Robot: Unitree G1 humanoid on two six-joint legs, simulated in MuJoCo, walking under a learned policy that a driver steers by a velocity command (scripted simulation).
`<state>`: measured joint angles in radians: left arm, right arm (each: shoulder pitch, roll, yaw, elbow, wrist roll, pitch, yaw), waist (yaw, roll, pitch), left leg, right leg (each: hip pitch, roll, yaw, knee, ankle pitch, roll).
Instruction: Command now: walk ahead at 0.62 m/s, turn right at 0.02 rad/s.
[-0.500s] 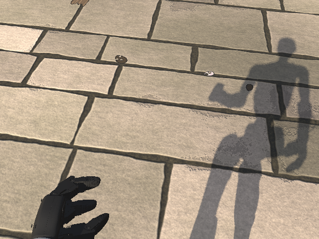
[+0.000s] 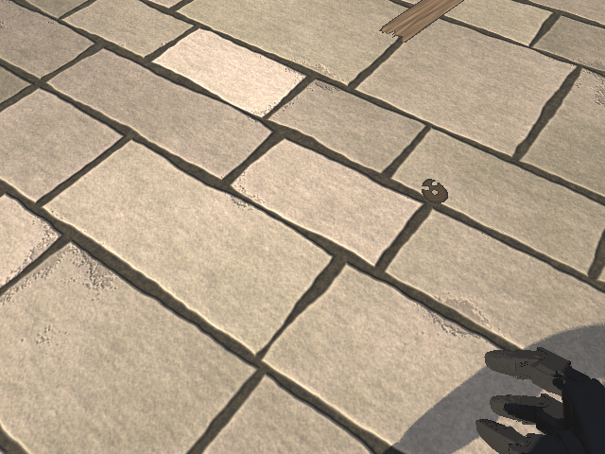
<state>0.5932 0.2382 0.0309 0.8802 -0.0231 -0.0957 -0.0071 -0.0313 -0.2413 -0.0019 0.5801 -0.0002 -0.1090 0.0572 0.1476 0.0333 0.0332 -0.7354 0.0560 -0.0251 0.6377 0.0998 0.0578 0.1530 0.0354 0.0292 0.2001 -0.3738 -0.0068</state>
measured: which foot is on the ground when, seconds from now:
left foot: up 0.00-0.06, down 0.08-1.00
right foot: down 0.00-0.08, up 0.10-0.40, down 0.42-1.00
